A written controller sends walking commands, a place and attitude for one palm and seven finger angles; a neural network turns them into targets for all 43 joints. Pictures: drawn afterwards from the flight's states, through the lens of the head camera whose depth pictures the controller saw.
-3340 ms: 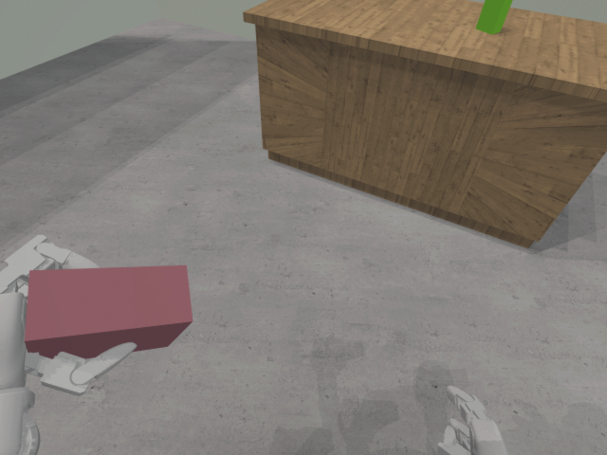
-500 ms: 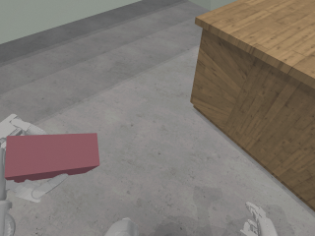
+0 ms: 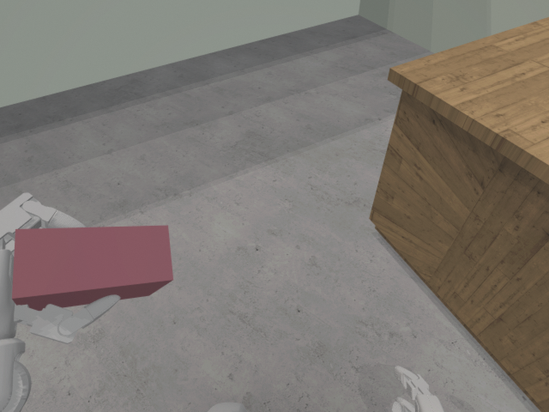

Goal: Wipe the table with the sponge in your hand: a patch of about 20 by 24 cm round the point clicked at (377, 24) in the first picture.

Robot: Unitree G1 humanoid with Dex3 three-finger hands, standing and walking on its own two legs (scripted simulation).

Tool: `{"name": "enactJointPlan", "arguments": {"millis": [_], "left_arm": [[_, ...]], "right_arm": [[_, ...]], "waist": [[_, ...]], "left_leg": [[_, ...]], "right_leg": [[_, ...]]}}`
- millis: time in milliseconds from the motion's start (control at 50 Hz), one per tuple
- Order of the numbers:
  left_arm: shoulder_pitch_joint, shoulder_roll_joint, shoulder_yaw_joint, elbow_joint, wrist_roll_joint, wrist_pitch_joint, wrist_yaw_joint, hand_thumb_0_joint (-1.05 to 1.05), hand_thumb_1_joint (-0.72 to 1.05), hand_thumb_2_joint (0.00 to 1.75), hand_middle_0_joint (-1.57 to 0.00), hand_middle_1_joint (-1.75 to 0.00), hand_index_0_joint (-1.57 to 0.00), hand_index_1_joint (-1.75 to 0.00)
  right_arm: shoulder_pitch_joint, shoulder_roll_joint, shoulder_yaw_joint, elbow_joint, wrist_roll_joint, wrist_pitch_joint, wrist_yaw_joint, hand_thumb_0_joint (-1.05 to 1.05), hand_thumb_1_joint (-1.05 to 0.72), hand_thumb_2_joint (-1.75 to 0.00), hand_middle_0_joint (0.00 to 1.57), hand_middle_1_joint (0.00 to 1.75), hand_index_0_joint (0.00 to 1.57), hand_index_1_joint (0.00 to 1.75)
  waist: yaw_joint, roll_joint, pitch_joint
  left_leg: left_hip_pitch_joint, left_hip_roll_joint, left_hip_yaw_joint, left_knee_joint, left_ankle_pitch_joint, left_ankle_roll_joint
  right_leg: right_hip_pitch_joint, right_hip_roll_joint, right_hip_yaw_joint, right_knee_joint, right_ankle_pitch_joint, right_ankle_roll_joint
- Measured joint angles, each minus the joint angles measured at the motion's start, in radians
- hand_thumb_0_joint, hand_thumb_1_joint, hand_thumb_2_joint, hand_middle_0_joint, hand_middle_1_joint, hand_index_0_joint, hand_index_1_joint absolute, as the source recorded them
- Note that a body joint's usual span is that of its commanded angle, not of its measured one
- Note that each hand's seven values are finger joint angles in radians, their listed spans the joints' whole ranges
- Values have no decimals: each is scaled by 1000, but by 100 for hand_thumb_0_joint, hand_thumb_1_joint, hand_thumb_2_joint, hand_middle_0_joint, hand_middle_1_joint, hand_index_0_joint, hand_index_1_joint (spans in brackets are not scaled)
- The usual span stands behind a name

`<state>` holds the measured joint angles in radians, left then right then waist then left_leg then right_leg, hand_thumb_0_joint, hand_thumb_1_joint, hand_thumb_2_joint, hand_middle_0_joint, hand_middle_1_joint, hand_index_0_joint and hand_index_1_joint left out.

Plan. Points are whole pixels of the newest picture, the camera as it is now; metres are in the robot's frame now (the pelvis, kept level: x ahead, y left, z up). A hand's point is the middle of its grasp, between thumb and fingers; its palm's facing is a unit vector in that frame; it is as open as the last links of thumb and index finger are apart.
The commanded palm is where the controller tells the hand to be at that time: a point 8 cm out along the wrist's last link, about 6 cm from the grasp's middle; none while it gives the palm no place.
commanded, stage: walk to a spot facing it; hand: left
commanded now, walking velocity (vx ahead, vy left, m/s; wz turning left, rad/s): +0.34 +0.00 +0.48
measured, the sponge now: (118, 267) +0.23 +0.20 +0.17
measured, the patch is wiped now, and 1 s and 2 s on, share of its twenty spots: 0.00 0.00 0.00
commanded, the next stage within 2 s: none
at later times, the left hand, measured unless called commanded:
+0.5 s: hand (72, 206) +0.28 +0.26 +0.20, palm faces +0.53 -0.72 -0.45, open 10.2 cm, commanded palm +0.22 +0.30 +0.19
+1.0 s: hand (60, 204) +0.29 +0.29 +0.19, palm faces +0.70 -0.55 -0.45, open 10.2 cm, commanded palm +0.21 +0.30 +0.19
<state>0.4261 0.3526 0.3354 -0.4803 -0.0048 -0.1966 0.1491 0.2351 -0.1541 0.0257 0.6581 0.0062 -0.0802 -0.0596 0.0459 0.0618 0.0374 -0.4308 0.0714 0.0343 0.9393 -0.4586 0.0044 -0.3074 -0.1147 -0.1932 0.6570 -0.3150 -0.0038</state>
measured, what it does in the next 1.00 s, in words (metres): walks ahead, turning left: left foot, then right foot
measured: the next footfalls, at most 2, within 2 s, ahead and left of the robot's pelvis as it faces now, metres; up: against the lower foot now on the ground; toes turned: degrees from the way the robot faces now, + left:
left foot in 0.30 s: +0.19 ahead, +0.13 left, +0.00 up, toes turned +17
right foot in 0.62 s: +0.26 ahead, -0.15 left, +0.00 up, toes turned +7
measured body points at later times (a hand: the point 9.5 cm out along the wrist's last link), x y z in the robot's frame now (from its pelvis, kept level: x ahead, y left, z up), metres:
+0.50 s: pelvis +0.11 -0.01 +0.01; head +0.15 +0.00 +0.45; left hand +0.25 +0.30 +0.22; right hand +0.33 -0.18 -0.08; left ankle +0.15 +0.12 -0.72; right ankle +0.17 -0.15 -0.67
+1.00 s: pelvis +0.20 -0.02 -0.01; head +0.24 +0.02 +0.44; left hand +0.25 +0.31 +0.22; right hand +0.50 -0.17 -0.06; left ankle +0.20 +0.10 -0.72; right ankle +0.22 -0.16 -0.69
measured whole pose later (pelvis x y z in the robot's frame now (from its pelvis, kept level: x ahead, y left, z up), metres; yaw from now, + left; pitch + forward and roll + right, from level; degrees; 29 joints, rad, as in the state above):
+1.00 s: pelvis +0.20 -0.02 -0.01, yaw +28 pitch +0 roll +1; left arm 0.47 0.45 0.41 -0.67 -0.04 -0.20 0.18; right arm 0.13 -0.24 -0.08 0.51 0.00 -0.06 -0.07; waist -0.02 -0.06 0.12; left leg -0.39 0.03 0.16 0.66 -0.20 0.04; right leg -0.38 -0.19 -0.15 1.00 -0.53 0.06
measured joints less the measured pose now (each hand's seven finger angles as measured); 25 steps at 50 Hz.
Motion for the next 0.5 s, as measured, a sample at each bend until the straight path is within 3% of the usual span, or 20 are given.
{"name": "enactJointPlan", "arguments": {"millis": [40,80,200,280,300,320,380,420,500], "left_arm": [[-17,-31,-15,26,-2,9,0,-1,-50,99,-73,-134,-74,-134],[-7,-47,-21,29,-1,8,1,-1,-50,99,-73,-134,-74,-134],[53,3,-5,-65,-2,-7,12,-1,-50,99,-73,-134,-74,-134],[88,39,38,-153,-11,-16,36,-1,-50,99,-73,-134,-74,-134],[89,42,50,-167,-14,-21,41,-1,-50,99,-73,-134,-74,-134],[67,53,60,-161,-16,-27,45,-1,-50,99,-73,-134,-74,-134],[-15,81,71,-88,-9,-25,21,-1,-50,99,-73,-134,-74,-134],[-21,81,77,-75,-11,-12,6,-1,-50,99,-73,-134,-74,-134],[49,47,67,-127,-26,-15,-5,-1,-50,99,-73,-134,-74,-134]], "right_arm": [[-15,-35,-7,30,-3,13,1,1,-90,-90,21,30,21,30],[-25,-63,-19,32,-4,24,0,1,-90,-90,21,30,21,30],[-20,-105,-72,-55,-7,31,-3,1,-90,-90,20,30,20,30],[-14,-120,-95,-115,-5,29,-6,1,-90,-90,20,30,20,30],[-20,-128,-101,-131,-3,25,-8,1,-90,-90,20,30,20,30],[-39,-116,-110,-130,-1,20,-9,1,-90,-90,20,30,20,30],[-83,-60,-99,-101,11,16,6,1,-91,-90,20,30,20,30],[-90,-24,-77,-90,16,13,17,1,-91,-90,20,30,20,30],[-56,25,-34,-87,16,-16,30,1,-90,-90,20,30,20,30]], "waist": [[4,-9,8],[-7,-22,16],[-41,-87,44],[-37,-118,49],[-37,-104,49],[-46,-106,64],[-63,-106,77],[-71,-95,66],[-60,-55,44]], "left_leg": [[-59,-16,5,178,12,-12],[-95,-14,24,224,39,-22],[-59,8,125,-125,98,-18],[39,-27,184,-357,176,-5],[56,-26,175,-390,286,29],[42,-25,166,-340,315,49],[33,-26,122,-270,227,48],[38,-21,92,-288,219,38],[65,-6,37,-353,241,16]], "right_leg": [[36,-13,-10,-17,-19,-5],[78,-23,-25,-65,-14,4],[155,-53,-79,-140,-25,16],[137,-86,-83,-14,-111,37],[95,-90,-69,100,-126,38],[45,-84,-20,246,-171,42],[-109,-21,101,564,-224,50],[-183,-6,118,588,-200,58],[-205,-10,95,360,-107,69]]}}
